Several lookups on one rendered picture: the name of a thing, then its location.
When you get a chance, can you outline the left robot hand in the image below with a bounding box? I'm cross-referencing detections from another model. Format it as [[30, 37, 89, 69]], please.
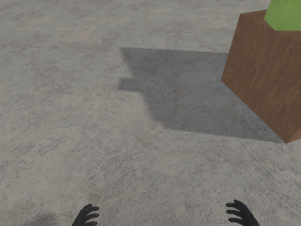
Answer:
[[72, 203, 100, 226]]

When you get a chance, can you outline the pedestal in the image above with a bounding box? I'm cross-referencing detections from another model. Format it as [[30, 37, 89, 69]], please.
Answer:
[[221, 9, 301, 144]]

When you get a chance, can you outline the carton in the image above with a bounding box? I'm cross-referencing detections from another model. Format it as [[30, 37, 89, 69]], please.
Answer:
[[264, 0, 301, 31]]

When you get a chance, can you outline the right robot hand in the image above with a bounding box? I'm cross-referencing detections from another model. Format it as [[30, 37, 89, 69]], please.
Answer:
[[226, 200, 260, 226]]

